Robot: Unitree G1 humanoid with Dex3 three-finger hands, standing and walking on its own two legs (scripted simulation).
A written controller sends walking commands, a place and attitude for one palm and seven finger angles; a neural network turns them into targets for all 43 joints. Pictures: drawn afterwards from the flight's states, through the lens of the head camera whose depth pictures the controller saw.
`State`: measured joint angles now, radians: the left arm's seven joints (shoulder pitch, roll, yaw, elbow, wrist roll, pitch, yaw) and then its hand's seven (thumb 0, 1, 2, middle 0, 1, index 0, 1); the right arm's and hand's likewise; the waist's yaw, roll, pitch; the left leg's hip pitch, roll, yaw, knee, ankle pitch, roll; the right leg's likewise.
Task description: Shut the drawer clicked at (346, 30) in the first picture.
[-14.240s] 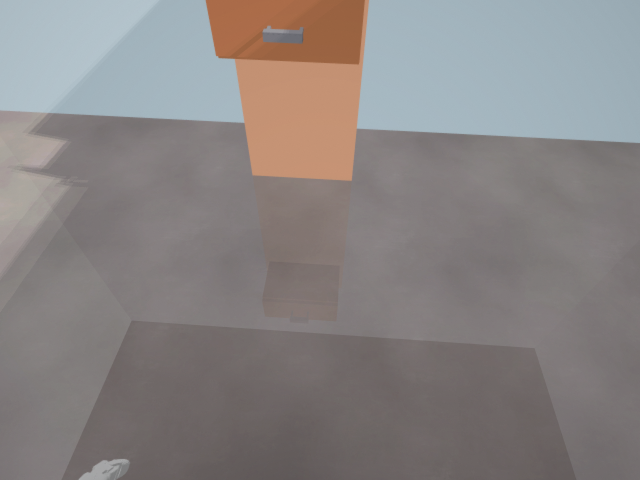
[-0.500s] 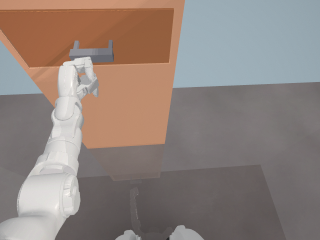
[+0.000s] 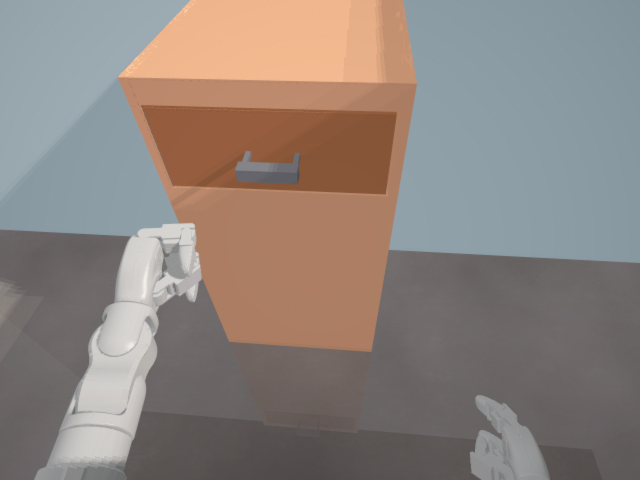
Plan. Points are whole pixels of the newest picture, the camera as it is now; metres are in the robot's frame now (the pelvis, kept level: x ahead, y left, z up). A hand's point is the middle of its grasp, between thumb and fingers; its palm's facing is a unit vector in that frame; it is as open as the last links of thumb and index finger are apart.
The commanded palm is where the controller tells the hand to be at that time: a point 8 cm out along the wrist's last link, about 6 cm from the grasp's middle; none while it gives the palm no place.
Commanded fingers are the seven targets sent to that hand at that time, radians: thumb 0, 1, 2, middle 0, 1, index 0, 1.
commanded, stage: draw the hand back to the body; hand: left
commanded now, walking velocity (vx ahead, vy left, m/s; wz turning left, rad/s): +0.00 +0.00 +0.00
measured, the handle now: (270, 164) +0.63 +0.14 +0.04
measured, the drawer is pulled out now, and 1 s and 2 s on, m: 0.00 0.00 0.00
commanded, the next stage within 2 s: step back with the hand held close in 0.74 s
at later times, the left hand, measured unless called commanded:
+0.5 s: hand (71, 342) +0.20 +0.24 +0.16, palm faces +0.34 -0.87 -0.36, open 3.2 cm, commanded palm +0.15 +0.29 +0.18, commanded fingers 0.00 0.90 0.90 -1.40 -1.60 -1.40 -1.60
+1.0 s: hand (29, 344) +0.19 +0.26 +0.18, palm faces +0.39 -0.81 -0.43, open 3.2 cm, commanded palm +0.13 +0.30 +0.19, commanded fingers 0.00 0.90 0.90 -1.40 -1.60 -1.40 -1.60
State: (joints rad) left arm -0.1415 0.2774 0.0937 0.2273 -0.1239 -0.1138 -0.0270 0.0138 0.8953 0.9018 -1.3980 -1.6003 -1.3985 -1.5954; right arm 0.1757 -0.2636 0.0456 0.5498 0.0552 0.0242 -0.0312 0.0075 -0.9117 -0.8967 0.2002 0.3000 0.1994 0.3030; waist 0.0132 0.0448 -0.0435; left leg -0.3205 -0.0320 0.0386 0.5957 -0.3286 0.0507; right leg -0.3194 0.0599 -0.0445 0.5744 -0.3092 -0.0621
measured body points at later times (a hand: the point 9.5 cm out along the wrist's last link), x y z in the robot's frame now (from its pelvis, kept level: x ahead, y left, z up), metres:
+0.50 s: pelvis +0.01 +0.01 +0.02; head -0.01 -0.01 +0.46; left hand +0.18 +0.29 +0.18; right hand +0.20 -0.20 -0.07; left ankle -0.01 +0.09 -0.73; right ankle -0.01 -0.08 -0.73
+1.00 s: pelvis +0.01 +0.02 +0.01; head +0.00 +0.00 +0.46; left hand +0.17 +0.30 +0.20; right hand +0.20 -0.20 -0.07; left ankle -0.01 +0.09 -0.73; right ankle -0.01 -0.08 -0.73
